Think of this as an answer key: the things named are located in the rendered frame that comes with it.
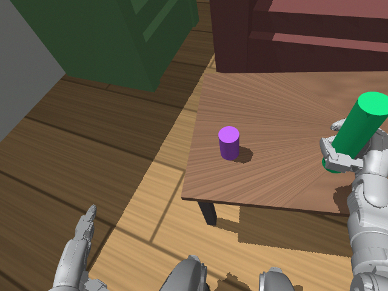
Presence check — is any coffee table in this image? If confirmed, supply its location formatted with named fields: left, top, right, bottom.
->
left=181, top=71, right=388, bottom=226

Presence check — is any sofa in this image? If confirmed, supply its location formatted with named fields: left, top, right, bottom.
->
left=209, top=0, right=388, bottom=73

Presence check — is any right robot hand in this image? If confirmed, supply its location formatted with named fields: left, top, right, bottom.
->
left=319, top=118, right=388, bottom=178

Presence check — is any left robot hand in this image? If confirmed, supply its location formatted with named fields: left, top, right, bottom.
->
left=53, top=204, right=109, bottom=291

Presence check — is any armchair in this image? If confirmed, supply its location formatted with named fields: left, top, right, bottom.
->
left=10, top=0, right=199, bottom=92

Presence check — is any right robot arm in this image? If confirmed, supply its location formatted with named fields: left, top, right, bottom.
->
left=347, top=173, right=388, bottom=291

